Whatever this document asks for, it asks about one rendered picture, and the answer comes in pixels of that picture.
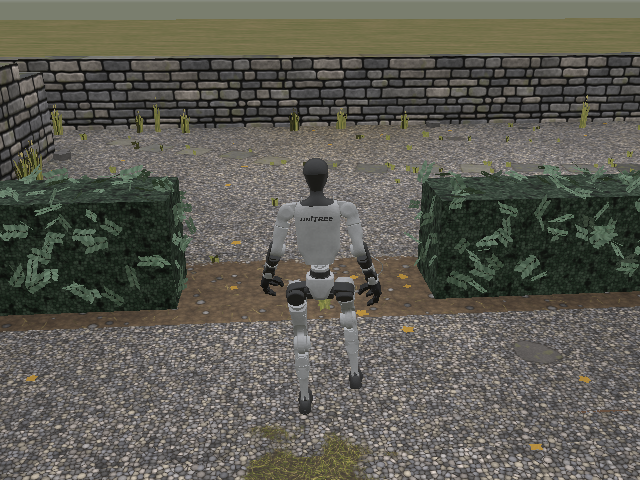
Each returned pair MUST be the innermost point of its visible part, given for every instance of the robot left upper arm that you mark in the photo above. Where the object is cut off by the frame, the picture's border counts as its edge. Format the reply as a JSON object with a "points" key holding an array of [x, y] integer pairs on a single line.
{"points": [[285, 213]]}

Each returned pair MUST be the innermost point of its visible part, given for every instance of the right robot shin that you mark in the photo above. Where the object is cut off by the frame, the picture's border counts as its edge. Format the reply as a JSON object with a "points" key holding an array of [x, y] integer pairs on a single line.
{"points": [[352, 345]]}

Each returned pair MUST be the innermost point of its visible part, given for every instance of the robot right upper arm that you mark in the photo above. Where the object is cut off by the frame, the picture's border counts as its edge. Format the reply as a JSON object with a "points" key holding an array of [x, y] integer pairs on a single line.
{"points": [[349, 211]]}

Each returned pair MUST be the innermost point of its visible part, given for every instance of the robot right forearm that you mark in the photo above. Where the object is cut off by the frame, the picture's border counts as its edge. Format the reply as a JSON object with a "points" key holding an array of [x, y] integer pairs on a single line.
{"points": [[367, 267]]}

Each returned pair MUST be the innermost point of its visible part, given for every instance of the right robot hand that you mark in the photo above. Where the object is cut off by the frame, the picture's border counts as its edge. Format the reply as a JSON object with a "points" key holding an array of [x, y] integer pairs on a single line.
{"points": [[374, 289]]}

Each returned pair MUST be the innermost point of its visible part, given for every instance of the left robot hand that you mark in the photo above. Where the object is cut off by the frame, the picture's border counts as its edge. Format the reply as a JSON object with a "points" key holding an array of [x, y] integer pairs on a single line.
{"points": [[275, 282]]}

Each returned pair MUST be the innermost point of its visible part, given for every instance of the robot left forearm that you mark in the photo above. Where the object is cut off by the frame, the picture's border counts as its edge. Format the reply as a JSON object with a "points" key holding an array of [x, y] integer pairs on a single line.
{"points": [[270, 264]]}

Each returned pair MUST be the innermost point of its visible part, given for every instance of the robot head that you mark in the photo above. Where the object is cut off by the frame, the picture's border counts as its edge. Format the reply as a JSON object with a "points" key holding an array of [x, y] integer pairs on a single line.
{"points": [[316, 173]]}

